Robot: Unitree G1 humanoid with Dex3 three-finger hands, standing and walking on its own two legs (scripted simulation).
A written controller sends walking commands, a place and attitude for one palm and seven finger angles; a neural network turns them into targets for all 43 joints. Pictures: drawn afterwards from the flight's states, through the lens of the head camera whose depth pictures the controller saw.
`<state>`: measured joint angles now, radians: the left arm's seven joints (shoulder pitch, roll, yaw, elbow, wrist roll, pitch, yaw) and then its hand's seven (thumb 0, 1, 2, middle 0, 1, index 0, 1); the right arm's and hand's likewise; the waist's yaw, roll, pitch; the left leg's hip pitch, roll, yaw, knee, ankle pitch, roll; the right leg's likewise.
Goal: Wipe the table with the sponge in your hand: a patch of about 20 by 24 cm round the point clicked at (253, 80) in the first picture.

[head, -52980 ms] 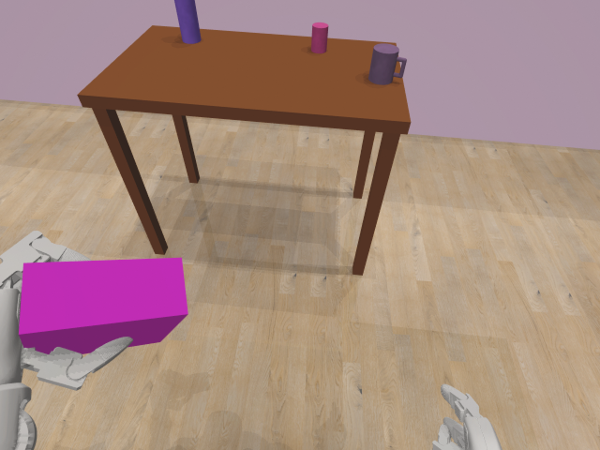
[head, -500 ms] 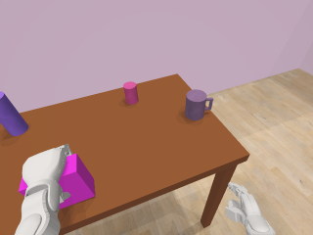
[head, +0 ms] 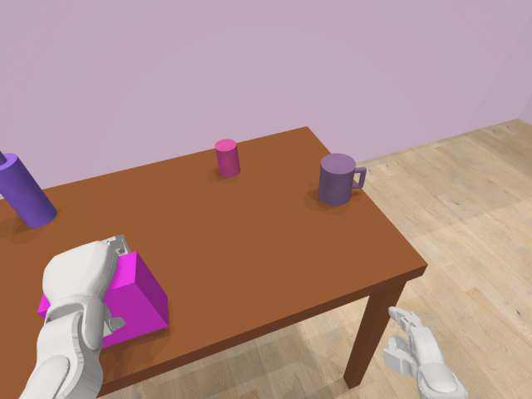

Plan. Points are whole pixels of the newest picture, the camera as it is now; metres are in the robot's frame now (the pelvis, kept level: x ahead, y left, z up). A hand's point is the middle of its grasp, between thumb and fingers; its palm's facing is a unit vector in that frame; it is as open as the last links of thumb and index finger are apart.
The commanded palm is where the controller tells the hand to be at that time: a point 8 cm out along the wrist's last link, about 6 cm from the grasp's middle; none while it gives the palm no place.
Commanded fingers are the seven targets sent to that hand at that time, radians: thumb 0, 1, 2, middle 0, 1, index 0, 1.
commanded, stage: lift the sponge slowly off the table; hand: left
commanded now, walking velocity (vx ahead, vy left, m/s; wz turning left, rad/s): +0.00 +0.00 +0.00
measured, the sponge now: (118, 310) +0.21 +0.28 +0.02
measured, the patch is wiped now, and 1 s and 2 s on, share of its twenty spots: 1.00 1.00 1.00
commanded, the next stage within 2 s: bring the sponge back beside the body in 1.28 s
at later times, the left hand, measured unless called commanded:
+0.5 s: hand (91, 279) +0.21 +0.29 +0.11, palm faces +0.08 -0.11 -0.99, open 10.0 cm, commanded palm +0.18 +0.28 +0.18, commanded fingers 0.00 0.10 1.30 -1.20 -1.60 -1.20 -1.60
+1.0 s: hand (90, 261) +0.22 +0.28 +0.14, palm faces +0.14 -0.10 -0.99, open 10.0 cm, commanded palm +0.18 +0.27 +0.22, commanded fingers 0.00 0.10 1.30 -1.20 -1.60 -1.20 -1.60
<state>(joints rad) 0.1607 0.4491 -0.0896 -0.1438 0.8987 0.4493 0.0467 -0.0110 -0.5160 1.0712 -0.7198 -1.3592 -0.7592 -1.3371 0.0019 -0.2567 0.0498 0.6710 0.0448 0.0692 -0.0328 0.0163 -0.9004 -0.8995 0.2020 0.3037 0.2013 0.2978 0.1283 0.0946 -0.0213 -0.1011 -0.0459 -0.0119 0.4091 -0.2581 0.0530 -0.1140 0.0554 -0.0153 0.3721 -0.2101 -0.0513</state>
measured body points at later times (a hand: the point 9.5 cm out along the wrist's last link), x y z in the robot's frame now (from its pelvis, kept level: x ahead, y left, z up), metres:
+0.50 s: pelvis -0.01 -0.01 +0.00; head -0.04 -0.05 +0.45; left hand +0.20 +0.29 +0.16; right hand +0.25 -0.20 -0.07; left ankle -0.02 +0.09 -0.74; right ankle +0.00 -0.09 -0.74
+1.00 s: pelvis -0.02 -0.02 +0.00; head -0.05 -0.06 +0.45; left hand +0.21 +0.28 +0.20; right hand +0.25 -0.20 -0.06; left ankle -0.02 +0.09 -0.74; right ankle +0.00 -0.09 -0.74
